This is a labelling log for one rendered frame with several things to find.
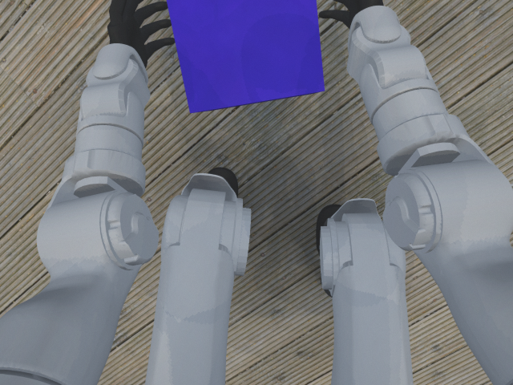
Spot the robot left hand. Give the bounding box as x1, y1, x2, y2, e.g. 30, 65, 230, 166
107, 0, 175, 68

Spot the robot left forearm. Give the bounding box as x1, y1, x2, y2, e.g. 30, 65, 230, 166
37, 43, 151, 260

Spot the robot right shin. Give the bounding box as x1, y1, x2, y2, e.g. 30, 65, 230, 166
329, 198, 406, 291

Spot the robot left upper arm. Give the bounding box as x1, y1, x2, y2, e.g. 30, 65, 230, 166
0, 190, 159, 385

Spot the right robot thigh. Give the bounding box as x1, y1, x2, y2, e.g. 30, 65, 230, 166
320, 213, 414, 385

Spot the carton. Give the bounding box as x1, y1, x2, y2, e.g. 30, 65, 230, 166
167, 0, 325, 113

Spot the robot right upper arm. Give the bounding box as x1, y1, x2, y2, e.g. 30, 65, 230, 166
382, 160, 513, 385

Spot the robot right hand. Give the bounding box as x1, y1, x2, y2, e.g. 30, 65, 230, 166
319, 0, 384, 29

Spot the robot right forearm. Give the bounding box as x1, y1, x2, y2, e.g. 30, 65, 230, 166
346, 6, 513, 192

